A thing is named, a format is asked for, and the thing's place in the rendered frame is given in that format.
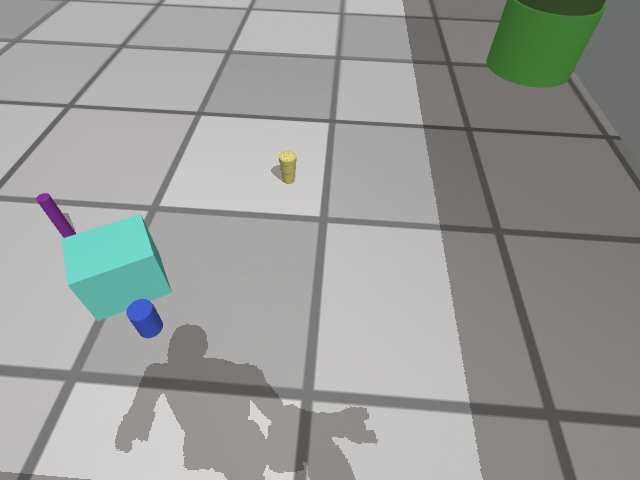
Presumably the potted plant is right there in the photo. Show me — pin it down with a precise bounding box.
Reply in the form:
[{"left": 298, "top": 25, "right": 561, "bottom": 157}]
[{"left": 486, "top": 0, "right": 606, "bottom": 88}]

